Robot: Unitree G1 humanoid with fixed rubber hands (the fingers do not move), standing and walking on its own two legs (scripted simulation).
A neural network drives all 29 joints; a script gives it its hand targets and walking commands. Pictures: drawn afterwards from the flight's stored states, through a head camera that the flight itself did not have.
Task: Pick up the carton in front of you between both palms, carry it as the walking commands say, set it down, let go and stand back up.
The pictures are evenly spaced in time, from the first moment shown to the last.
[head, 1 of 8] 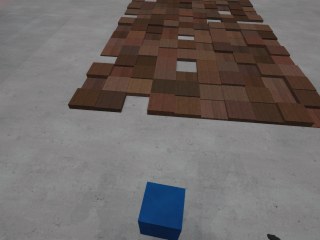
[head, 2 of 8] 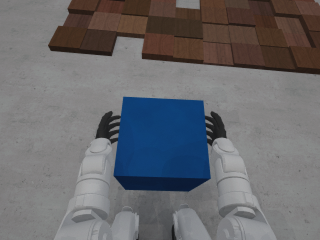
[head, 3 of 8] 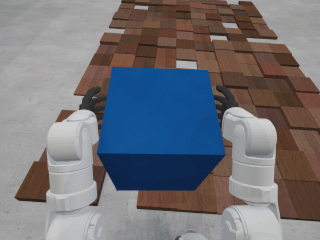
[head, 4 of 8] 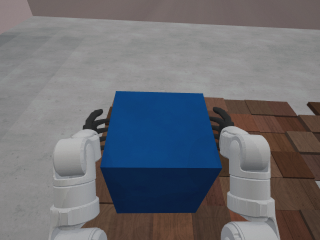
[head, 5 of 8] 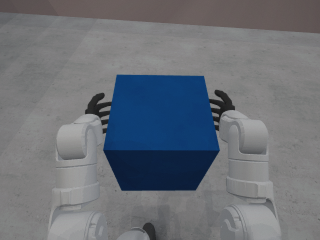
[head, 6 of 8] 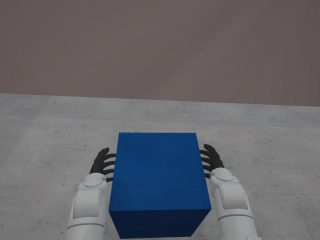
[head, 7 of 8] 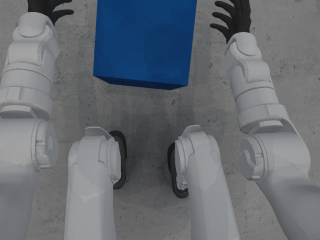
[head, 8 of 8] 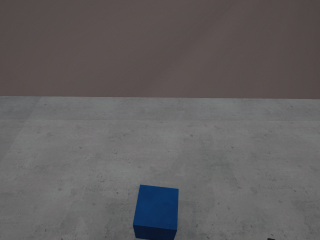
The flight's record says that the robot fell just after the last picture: no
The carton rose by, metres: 0.80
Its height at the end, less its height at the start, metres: +0.00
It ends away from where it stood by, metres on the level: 6.34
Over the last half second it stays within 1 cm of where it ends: yes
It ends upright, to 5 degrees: yes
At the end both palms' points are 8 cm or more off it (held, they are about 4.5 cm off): yes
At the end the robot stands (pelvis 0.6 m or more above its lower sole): yes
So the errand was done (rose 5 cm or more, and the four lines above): yes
